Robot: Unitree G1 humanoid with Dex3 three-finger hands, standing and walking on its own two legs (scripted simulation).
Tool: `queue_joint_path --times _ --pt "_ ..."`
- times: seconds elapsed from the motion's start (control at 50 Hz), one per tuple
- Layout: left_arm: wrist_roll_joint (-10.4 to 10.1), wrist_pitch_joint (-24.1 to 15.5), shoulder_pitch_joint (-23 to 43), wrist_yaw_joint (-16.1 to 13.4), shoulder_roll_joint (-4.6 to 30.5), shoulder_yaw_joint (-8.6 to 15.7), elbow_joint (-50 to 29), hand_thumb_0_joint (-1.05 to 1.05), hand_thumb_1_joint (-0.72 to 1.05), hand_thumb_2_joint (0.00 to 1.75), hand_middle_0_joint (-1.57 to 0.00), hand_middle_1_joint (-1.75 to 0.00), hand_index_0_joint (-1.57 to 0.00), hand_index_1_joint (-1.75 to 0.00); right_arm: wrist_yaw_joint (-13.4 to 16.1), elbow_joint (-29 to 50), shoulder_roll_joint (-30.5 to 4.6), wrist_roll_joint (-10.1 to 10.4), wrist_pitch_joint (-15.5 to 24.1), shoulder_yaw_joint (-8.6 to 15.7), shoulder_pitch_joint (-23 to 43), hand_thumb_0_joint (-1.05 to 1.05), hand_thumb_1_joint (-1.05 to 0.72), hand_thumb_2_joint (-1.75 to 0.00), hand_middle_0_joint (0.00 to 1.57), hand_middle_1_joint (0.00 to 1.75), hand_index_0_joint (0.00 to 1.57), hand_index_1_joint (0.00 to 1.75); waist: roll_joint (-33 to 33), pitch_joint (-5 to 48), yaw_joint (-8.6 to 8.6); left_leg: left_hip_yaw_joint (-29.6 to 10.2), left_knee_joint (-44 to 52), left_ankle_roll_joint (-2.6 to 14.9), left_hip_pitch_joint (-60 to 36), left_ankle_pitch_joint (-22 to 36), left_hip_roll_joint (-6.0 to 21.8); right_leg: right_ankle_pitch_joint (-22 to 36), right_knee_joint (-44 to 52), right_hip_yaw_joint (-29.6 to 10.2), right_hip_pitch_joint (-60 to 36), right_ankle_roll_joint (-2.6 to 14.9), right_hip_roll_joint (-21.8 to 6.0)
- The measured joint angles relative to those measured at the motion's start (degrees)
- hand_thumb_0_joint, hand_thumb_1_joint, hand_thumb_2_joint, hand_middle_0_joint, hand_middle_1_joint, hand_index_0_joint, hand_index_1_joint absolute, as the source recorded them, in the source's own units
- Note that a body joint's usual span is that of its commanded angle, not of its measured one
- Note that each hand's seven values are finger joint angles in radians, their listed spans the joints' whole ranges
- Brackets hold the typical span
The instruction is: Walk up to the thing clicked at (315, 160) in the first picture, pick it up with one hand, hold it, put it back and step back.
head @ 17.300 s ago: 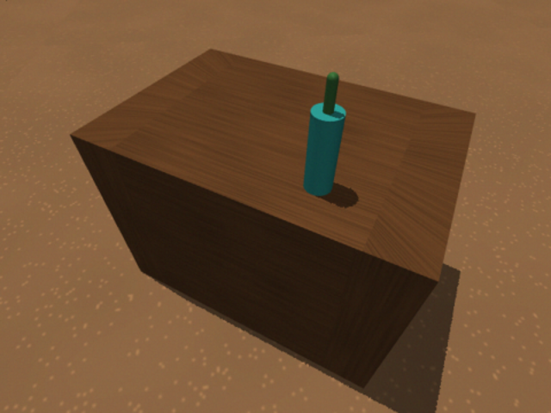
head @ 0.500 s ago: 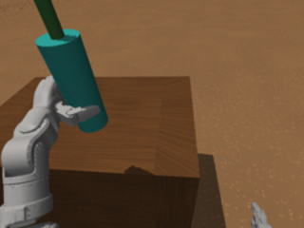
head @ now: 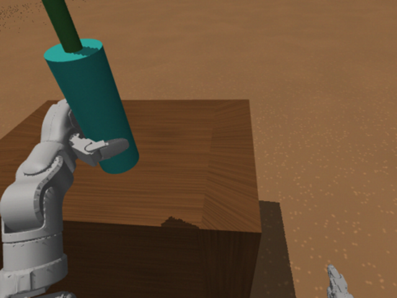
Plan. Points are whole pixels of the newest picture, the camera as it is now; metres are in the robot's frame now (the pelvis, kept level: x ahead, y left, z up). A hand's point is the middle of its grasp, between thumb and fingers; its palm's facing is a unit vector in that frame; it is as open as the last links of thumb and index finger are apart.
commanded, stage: hold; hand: left
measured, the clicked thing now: (91, 92) +0.32 +0.16 +0.33
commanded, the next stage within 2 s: crouch in 0.72 s
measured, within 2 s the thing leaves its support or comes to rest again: neither
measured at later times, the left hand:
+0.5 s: hand (103, 123) +0.34 +0.17 +0.26, palm faces +0.07 -1.00 -0.01, open 10.5 cm
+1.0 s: hand (106, 126) +0.34 +0.17 +0.26, palm faces +0.07 -1.00 +0.01, open 10.5 cm
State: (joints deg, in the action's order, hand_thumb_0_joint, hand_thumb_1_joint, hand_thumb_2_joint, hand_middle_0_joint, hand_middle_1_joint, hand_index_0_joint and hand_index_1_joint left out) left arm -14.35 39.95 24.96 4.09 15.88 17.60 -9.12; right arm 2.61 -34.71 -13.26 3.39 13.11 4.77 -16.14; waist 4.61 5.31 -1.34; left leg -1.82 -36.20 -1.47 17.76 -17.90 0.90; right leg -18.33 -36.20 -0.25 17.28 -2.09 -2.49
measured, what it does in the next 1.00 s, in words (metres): stands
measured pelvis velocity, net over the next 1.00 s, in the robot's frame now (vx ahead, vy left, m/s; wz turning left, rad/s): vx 0.00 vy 0.00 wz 0.00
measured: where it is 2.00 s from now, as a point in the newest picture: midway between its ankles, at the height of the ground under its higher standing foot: outside the picture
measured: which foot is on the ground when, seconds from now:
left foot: down 0.00-1.00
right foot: down 0.00-1.00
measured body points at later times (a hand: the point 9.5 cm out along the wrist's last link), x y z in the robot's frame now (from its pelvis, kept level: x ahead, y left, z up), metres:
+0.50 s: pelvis +0.00 +0.00 +0.00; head -0.04 -0.03 +0.45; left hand +0.33 +0.22 +0.27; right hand +0.16 -0.26 -0.07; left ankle +0.02 +0.14 -0.72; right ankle +0.01 -0.14 -0.72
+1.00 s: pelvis +0.00 +0.00 +0.00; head -0.04 -0.03 +0.45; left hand +0.33 +0.22 +0.26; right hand +0.16 -0.25 -0.08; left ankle +0.02 +0.14 -0.72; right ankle +0.01 -0.14 -0.72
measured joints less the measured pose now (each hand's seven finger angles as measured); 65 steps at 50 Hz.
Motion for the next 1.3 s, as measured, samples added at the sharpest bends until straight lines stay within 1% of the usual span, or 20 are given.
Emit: queue_joint_path --times 0.08,0.22,0.4,0.54,0.7,0.78,0.9,0.96,1.02,1.08,1.14,1.3 --pt "-0.09 0.02 0.72 0.04 0.09 -0.14 0.07 -0.02 -0.6 1.06 -0.79 -1.16 -0.81 -1.17 0.12 0.06 0.04 -0.08 0.24 0.05 -0.14 -0.01 0.53 -0.06 0.05 0.05 0.05 0.05 -0.07 0.07 0.0 -0.03 0.03 -0.01 -0.07 0.0 0.01 -0.01 0.04 0.03 -0.09 0.02 0.01" --pt "-0.11 0.47 2.24 0.05 0.66 0.4 2.07 -0.02 -0.6 1.06 -0.79 -1.16 -0.81 -1.16 0.12 -0.6 -0.49 0.06 0.37 0.47 0.0 -0.01 0.53 -0.06 0.05 0.05 0.05 0.05 0.01 0.25 0.1 0.08 0.17 0.08 -0.03 0.08 -0.06 0.09 0.16 -0.08 -0.01 -0.06 -0.06" --pt "0.09 0.46 1.0 -0.09 0.19 -0.21 1.07 -0.02 -0.61 1.06 -0.79 -1.15 -0.81 -1.16 -0.07 0.03 -0.44 0.0 0.42 0.45 -0.17 -0.01 0.53 -0.06 0.05 0.05 0.05 0.05 -0.23 -0.05 0.19 0.23 -0.01 0.23 0.1 0.0 -0.12 0.12 0.11 -0.23 0.12 -0.21 -0.12" --pt "0.19 0.12 1.59 -0.4 0.34 -0.23 0.43 -0.02 -0.61 1.06 -0.79 -1.15 -0.81 -1.16 0.06 -0.47 -0.35 -0.02 0.6 0.86 0.08 -0.01 0.53 -0.06 0.05 0.05 0.05 0.05 -0.18 0.12 0.16 0.33 -0.2 0.29 0.18 -0.15 -0.07 0.23 0.33 -0.32 0.05 -0.29 -0.07" --pt "-0.06 0.99 2.23 0.02 0.42 0.04 1.26 -0.02 -0.61 1.06 -0.79 -1.16 -0.81 -1.16 -0.37 -0.27 -0.3 -0.06 0.52 0.48 0.0 -0.01 0.53 -0.06 0.05 0.05 0.05 0.05 0.08 0.22 -0.04 0.39 -0.14 0.39 0.0 -0.16 -0.07 0.32 0.54 -0.38 -0.17 -0.38 -0.07" --pt "-0.02 1.25 1.65 0.04 0.26 0.17 1.25 -0.02 -0.6 1.06 -0.79 -1.16 -0.81 -1.16 -0.7 0.08 -0.03 -0.04 0.36 0.33 -0.04 -0.01 0.53 -0.06 0.05 0.05 0.05 0.05 0.12 0.23 0.0 0.38 -0.1 0.37 0.09 -0.1 -0.06 0.37 0.56 -0.37 -0.07 -0.36 -0.06" --pt "0.13 1.11 0.84 -0.33 -0.23 -0.3 -0.32 -0.02 -0.6 1.06 -0.79 -1.16 -0.81 -1.16 -0.8 -0.22 0.08 -0.08 0.56 0.51 -0.17 -0.01 0.54 -0.05 0.06 0.05 0.05 0.05 0.03 0.05 -0.12 0.38 -0.08 0.28 0.0 -0.07 -0.02 0.35 0.46 -0.37 -0.1 -0.29 -0.02" --pt "-0.02 0.62 1.73 -0.63 -0.47 -0.33 1.45 -0.02 -0.61 1.06 -0.79 -1.15 -0.81 -1.16 -0.59 -1.51 -0.02 -0.21 0.69 0.65 0.35 -0.01 0.55 -0.05 0.06 0.05 0.05 0.05 -0.02 -0.02 -0.11 0.29 -0.06 0.24 0.04 0.03 -0.04 0.36 0.38 -0.29 -0.06 -0.25 -0.03" --pt "0.41 -0.02 2.84 -1.07 -0.51 -0.52 4.77 -0.02 -0.61 1.06 -0.8 -1.15 -0.81 -1.16 -0.29 -2.38 -0.12 -0.34 0.89 0.36 0.91 -0.01 0.56 -0.05 0.06 0.05 0.05 0.05 -0.16 -0.18 0.1 0.23 0.12 0.19 0.28 0.29 -0.08 0.46 0.29 -0.24 0.29 -0.19 -0.07" --pt "1.01 -1.85 4.12 -1.26 -0.39 -0.77 9.48 -0.02 -0.61 1.06 -0.8 -1.15 -0.82 -1.16 0.03 -2.73 0.02 -0.6 1.35 0.1 1.19 -0.01 0.57 -0.05 0.06 0.05 0.05 0.05 -0.49 -0.49 0.45 0.17 0.38 0.11 0.75 0.65 -0.13 0.59 0.19 -0.19 0.9 -0.1 -0.11" --pt "1.75 -4.68 5.42 -1.43 -0.08 -0.88 14.64 -0.02 -0.6 1.06 -0.8 -1.15 -0.82 -1.16 0.45 -3.27 0.17 -0.91 2.27 -0.25 1.51 -0.01 0.57 -0.04 0.06 0.05 0.05 0.05 -1.12 -0.95 1.01 0.19 0.45 0.01 1.52 0.94 -0.13 0.66 -0.18 -0.24 1.89 0.0 -0.11" --pt "3.76 -15.71 9.71 -2.26 1.16 -1.04 27.23 -0.02 -0.59 1.03 -0.8 -1.14 -0.81 -1.15 1.22 -4.25 0.06 -1.54 4.12 0.04 1.89 -0.01 0.58 -0.04 0.06 0.05 0.05 0.05 -2.49 -1.85 2.54 0.41 -0.81 -0.23 4.49 0.74 0.17 0.55 -1.55 -0.53 5.07 0.19 0.23"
